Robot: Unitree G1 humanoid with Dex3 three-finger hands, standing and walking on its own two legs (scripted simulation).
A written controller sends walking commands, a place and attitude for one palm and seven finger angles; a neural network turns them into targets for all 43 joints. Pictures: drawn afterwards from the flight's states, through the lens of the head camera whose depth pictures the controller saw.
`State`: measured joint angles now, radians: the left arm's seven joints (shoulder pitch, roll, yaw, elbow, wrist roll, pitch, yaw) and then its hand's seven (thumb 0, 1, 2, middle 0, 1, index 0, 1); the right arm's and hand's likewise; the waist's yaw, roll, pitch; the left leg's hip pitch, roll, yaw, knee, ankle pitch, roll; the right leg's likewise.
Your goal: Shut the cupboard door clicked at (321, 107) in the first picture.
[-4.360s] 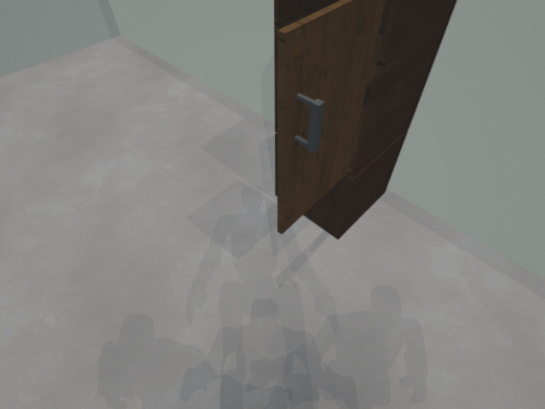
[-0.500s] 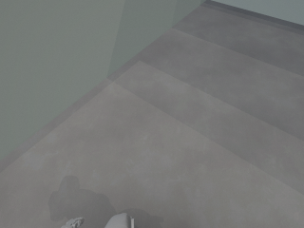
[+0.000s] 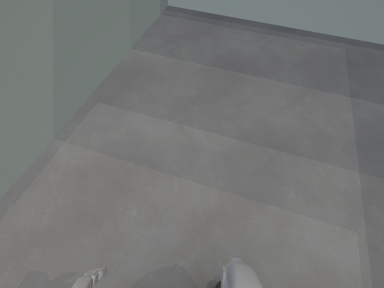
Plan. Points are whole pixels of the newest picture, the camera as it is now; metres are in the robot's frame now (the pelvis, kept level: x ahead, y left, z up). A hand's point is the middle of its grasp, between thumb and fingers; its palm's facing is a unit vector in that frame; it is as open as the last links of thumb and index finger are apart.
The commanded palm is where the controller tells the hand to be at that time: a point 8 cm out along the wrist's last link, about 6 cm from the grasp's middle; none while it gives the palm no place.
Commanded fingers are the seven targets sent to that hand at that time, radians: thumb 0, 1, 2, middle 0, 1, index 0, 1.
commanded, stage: walk around to get in front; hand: left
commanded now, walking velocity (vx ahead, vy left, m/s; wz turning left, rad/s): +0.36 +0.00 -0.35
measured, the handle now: out of the picture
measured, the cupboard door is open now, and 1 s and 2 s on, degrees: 91 91 91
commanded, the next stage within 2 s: walk to a spot facing it in 0.78 s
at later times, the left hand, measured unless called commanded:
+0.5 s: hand (152, 232) +0.26 +0.11 -0.16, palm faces -0.04 -0.97 -0.22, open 7.2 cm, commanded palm none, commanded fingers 0.00 0.90 0.90 -0.20 -0.30 -0.20 -0.30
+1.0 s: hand (173, 134) +0.59 +0.09 -0.17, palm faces -0.17 -0.96 -0.23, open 7.3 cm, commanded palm none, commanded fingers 0.00 0.90 0.90 -0.20 -0.30 -0.20 -0.30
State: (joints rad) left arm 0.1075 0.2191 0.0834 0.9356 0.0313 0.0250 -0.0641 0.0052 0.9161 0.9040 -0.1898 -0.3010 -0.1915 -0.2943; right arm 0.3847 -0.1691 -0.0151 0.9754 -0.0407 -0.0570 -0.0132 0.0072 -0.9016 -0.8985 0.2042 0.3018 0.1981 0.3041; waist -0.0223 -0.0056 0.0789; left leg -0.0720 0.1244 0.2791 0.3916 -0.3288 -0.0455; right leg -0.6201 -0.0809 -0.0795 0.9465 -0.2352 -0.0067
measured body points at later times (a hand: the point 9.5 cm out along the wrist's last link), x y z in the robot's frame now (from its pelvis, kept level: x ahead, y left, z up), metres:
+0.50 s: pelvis +0.24 -0.07 +0.00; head +0.27 -0.09 +0.45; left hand +0.27 +0.17 -0.15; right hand +0.30 -0.31 -0.15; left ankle +0.35 +0.07 -0.69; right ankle +0.15 -0.12 -0.74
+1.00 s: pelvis +0.49 -0.10 +0.00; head +0.53 -0.11 +0.45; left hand +0.60 +0.14 -0.15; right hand +0.38 -0.31 -0.15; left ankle +0.44 +0.02 -0.74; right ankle +0.57 -0.26 -0.71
